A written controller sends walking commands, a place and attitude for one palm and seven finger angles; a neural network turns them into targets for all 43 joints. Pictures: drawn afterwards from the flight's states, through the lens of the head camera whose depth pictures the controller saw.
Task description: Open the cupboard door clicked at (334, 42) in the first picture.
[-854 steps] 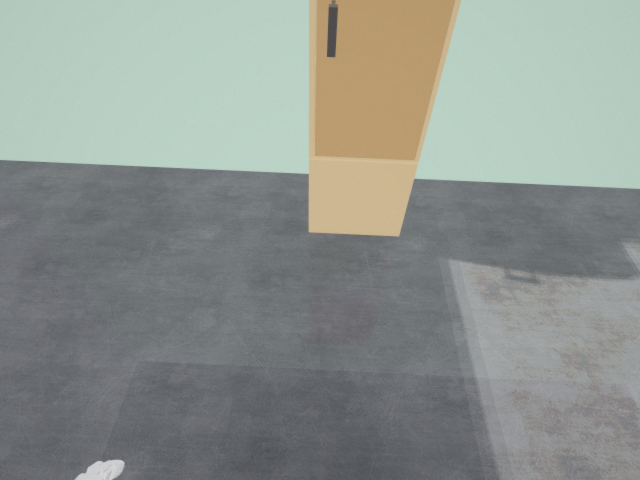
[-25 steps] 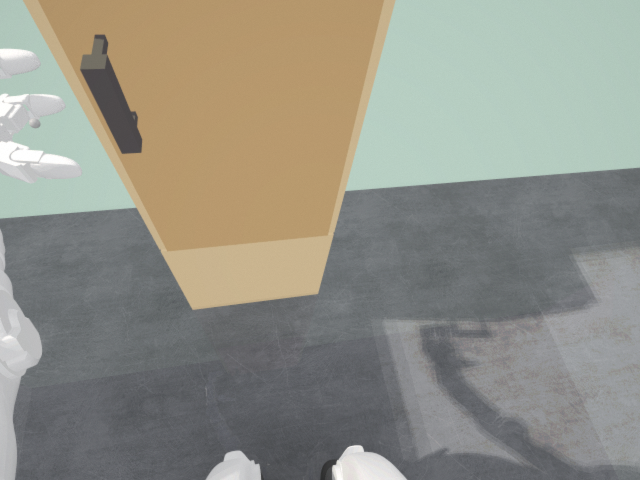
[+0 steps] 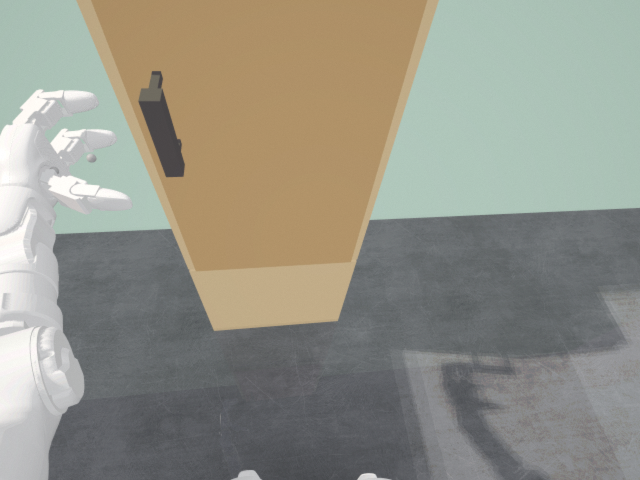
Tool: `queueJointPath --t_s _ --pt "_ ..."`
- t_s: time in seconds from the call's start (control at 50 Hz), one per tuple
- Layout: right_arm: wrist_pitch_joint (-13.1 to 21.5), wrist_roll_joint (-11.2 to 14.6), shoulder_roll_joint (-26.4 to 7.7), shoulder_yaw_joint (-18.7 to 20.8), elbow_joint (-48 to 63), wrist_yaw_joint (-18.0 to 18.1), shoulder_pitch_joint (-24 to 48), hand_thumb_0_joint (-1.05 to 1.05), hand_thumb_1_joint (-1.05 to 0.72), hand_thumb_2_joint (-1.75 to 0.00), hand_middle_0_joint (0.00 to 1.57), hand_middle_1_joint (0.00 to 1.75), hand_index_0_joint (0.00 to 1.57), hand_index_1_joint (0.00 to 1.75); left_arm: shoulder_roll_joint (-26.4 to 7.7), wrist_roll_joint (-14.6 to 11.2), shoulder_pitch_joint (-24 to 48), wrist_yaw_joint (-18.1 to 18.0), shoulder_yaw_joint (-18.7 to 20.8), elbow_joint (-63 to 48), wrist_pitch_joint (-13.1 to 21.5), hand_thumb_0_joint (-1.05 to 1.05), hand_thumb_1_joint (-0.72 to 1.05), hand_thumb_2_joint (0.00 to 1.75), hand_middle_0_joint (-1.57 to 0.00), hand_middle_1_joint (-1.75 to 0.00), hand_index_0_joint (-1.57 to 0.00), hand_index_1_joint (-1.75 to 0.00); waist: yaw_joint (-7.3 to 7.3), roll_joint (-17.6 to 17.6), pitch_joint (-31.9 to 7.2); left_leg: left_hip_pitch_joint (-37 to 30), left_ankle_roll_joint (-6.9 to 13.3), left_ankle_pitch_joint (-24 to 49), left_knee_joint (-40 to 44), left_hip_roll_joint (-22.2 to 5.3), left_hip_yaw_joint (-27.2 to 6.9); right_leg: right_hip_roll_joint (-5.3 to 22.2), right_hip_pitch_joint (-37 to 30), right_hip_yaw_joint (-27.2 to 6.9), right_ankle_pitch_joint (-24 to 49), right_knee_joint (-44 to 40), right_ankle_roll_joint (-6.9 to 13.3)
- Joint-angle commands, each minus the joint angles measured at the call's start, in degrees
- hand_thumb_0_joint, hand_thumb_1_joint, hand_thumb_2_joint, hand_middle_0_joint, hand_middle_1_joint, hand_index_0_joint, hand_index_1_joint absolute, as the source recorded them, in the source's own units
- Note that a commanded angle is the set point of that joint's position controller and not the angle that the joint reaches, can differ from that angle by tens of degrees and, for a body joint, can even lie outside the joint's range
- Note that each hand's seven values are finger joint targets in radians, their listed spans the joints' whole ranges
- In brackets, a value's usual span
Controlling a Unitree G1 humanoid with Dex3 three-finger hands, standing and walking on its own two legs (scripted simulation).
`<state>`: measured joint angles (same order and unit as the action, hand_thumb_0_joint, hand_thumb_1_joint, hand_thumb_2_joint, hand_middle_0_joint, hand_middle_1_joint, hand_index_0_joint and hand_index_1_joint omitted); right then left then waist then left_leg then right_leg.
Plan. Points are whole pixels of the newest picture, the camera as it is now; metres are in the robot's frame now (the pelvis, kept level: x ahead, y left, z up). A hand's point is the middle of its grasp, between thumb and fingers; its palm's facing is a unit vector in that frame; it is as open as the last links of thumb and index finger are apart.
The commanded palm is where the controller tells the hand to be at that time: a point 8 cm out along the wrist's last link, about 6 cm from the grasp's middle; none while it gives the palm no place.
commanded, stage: move the hooked fingers beside the handle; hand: left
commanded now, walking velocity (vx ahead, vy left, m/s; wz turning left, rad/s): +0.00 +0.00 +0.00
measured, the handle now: (166, 125) +0.53 +0.19 +0.12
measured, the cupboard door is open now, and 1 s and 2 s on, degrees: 0 0 0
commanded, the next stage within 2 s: slide the fingers in behind the handle in 0.16 s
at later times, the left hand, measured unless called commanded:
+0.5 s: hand (114, 155) +0.47 +0.24 +0.12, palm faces +0.09 -1.00 +0.01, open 14.0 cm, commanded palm +0.44 +0.28 +0.12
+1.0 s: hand (143, 158) +0.46 +0.20 +0.12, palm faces +0.10 -1.00 +0.02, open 14.0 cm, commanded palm +0.44 +0.25 +0.12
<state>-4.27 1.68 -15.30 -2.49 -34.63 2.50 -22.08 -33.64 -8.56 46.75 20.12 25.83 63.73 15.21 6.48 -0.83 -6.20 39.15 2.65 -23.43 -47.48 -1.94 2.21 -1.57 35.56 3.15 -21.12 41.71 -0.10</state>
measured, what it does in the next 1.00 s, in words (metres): stands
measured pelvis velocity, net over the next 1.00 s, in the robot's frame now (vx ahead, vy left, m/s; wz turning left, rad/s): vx -0.01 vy -0.02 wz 0.00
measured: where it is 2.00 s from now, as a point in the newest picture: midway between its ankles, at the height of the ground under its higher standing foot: outside the picture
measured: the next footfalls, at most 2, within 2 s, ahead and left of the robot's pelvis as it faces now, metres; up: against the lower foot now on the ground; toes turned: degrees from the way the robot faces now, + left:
none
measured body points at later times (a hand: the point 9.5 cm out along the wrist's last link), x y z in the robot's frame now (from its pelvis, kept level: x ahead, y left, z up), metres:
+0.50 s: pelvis -0.02 -0.01 +0.00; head +0.07 +0.01 +0.44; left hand +0.46 +0.29 +0.12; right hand -0.02 -0.29 -0.11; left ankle -0.01 +0.08 -0.71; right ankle -0.02 -0.13 -0.71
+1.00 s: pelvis -0.01 -0.02 +0.00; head +0.06 +0.00 +0.44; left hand +0.45 +0.26 +0.12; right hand +0.02 -0.28 -0.11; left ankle -0.01 +0.08 -0.71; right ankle -0.02 -0.13 -0.71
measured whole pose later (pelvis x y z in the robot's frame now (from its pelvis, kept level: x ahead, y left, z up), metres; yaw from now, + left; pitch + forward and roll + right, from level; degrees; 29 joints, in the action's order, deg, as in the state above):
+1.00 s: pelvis -0.01 -0.02 +0.00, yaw +0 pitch +14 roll -2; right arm -2.6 1.5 -15.3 -2.0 -35.9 1.9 -22.0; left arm -27.9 -7.1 48.2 13.1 23.0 64.2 17.1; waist 6.9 -1.1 -5.7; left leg 38.6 1.6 -22.2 -47.1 -2.1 2.1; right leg -1.8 36.0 3.2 -21.0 43.3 1.1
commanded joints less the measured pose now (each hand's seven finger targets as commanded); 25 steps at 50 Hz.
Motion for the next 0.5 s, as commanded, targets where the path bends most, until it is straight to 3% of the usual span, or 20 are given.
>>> queueJointPath --t_s 0.0,0.06,0.1,0.16,0.24,0.28,0.32,0.34,0.4,0.44,0.48 --pt "1.5 -0.3 -11.0 4.0 3.4 1.1 -7.3 0.0 -0.9 -0.9 0.2 0.3 0.2 0.3 -14.6 -0.6 26.2 -0.2 -0.1 -10.6 3.4 0.0 -0.5 0.3 -0.3 -1.2 -0.3 -1.2 1.39 -6.8 -18.5 -20.9 -1.4 28.6 4.3 -0.3 -5.9 -1.6 -0.9 -0.6 19.0 -2.6 1.4" --pt "2.0 -0.4 -11.0 3.9 3.1 1.2 -6.8 0.0 -0.9 -0.9 0.2 0.3 0.2 0.3 -15.6 -0.3 29.2 -0.8 0.1 -11.6 4.9 0.0 -0.5 0.3 -0.3 -1.2 -0.3 -1.2 1.3 -8.6 -20.4 -21.8 -1.7 25.8 4.4 -0.2 -6.4 -1.5 -0.5 -0.8 16.9 -2.5 1.5" --pt "2.2 -0.4 -11.2 3.9 2.8 1.3 -6.8 0.0 -0.9 -0.9 0.2 0.3 0.2 0.3 -16.0 -0.6 30.0 -0.9 0.4 -11.5 5.7 0.0 -0.5 0.3 -0.3 -1.2 -0.3 -1.2 1.7 -7.4 -21.3 -21.6 -1.4 25.5 3.9 -0.1 -6.2 -1.5 -1.3 -1.2 17.4 -2.4 1.5" --pt "2.6 -0.3 -11.1 3.6 2.3 1.5 -6.6 0.0 -0.9 -0.9 0.2 0.3 0.2 0.3 -15.0 0.0 30.9 -0.7 -1.1 -7.8 5.2 0.0 -0.5 0.3 -0.3 -1.2 -0.3 -1.2 2.29 -7.5 -19.3 -19.7 -1.3 21.7 4.4 0.1 -6.2 -1.4 -0.2 -1.2 15.3 -2.7 1.4" --pt "2.7 -0.3 -11.4 3.4 2.2 1.6 -7.1 0.0 -0.9 -0.9 0.2 0.3 0.2 0.3 -18.1 0.4 31.1 -0.8 0.5 -7.4 5.1 0.0 -0.5 0.3 -0.3 -1.2 -0.3 -1.2 1.89 -7.3 -20.9 -18.2 -1.1 21.1 4.2 0.3 -6.0 -1.3 -1.9 -1.5 15.8 -2.6 1.3" --pt "2.9 -0.2 -11.5 3.4 2.3 1.7 -7.3 0.0 -0.9 -0.9 0.2 0.3 0.2 0.3 -17.9 0.1 30.9 -0.7 0.5 -6.4 4.8 0.0 -0.5 0.3 -0.3 -1.2 -0.3 -1.2 2.15 -5.4 -19.6 -15.9 -0.7 18.6 4.5 0.4 -5.6 -1.3 -2.6 -1.7 15.0 -3.1 1.1" --pt "3.0 -0.3 -11.3 3.4 2.6 1.6 -7.3 0.0 -0.9 -0.9 0.2 0.3 0.2 0.3 -16.6 0.1 31.1 -0.7 -0.5 -7.6 5.3 0.0 -0.5 0.3 -0.3 -1.2 -0.3 -1.2 1.9 -7.8 -21.0 -17.0 -0.8 19.2 4.5 0.5 -5.4 -1.3 -2.5 -1.7 15.2 -2.8 1.3" --pt "3.1 -0.3 -11.4 3.4 2.2 1.6 -7.5 0.0 -0.9 -0.9 0.2 0.3 0.2 0.3 -16.3 0.0 31.2 -0.7 -0.6 -6.6 5.1 0.0 -0.5 0.3 -0.3 -1.2 -0.3 -1.2 2.36 -7.5 -20.1 -16.9 -0.8 18.6 4.4 0.4 -5.5 -1.4 -1.6 -1.7 14.6 -3.0 1.2" --pt "3.0 -0.4 -11.5 3.5 2.3 1.6 -8.5 0.0 -0.9 -0.9 0.2 0.3 0.2 0.3 -18.1 0.0 30.3 -1.0 1.0 -7.1 5.3 0.0 -0.5 0.3 -0.3 -1.2 -0.3 -1.2 1.69 -6.5 -21.3 -15.8 -0.6 19.0 4.4 0.5 -5.4 -1.5 -3.4 -1.8 15.3 -2.8 1.3" --pt "3.0 -0.4 -11.2 3.8 2.2 1.4 -8.5 0.0 -0.9 -0.9 0.2 0.3 0.2 0.3 -17.2 0.3 30.8 -1.4 0.5 -8.6 5.4 0.0 -0.5 0.3 -0.3 -1.2 -0.3 -1.2 1.73 -8.7 -22.3 -17.3 -0.6 19.9 4.3 0.4 -5.1 -1.5 -2.9 -1.9 15.9 -2.9 1.2" --pt "3.0 -0.5 -11.1 4.0 2.2 1.2 -8.6 0.0 -0.9 -0.9 0.2 0.3 0.2 0.3 -15.7 0.1 30.1 -1.7 -0.1 -9.8 5.5 0.0 -0.5 0.3 -0.3 -1.2 -0.3 -1.2 1.62 -8.4 -22.7 -18.3 -0.7 21.0 4.4 0.3 -5.2 -1.6 -2.8 -1.7 16.3 -2.9 1.2"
